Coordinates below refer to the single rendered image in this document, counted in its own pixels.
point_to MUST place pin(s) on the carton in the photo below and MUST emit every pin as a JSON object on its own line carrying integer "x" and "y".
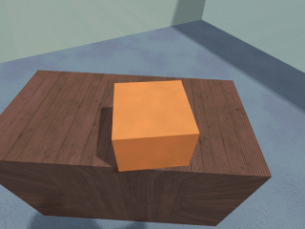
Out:
{"x": 152, "y": 125}

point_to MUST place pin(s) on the pedestal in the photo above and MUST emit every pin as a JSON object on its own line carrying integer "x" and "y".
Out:
{"x": 56, "y": 153}

